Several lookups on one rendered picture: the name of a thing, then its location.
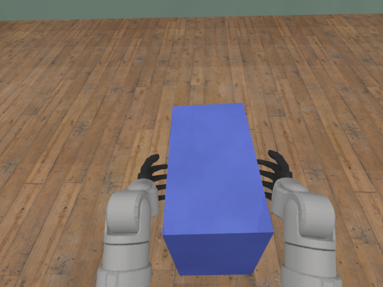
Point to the robot right forearm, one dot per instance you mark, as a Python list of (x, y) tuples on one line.
[(309, 235)]

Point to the robot right hand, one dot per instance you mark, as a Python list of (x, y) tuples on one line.
[(281, 170)]

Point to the carton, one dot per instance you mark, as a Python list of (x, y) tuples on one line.
[(216, 218)]

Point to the robot left forearm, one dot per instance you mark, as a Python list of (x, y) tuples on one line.
[(127, 234)]

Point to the robot left hand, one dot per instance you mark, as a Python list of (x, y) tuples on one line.
[(147, 170)]

